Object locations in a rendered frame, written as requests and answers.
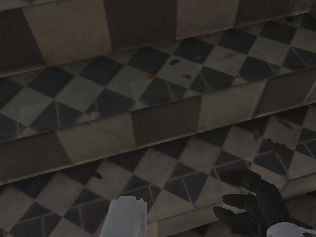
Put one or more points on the robot left thigh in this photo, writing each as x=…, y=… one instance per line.
x=127, y=217

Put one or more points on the right robot hand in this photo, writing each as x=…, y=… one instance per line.
x=265, y=209

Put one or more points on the right robot forearm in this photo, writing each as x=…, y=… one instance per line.
x=284, y=229

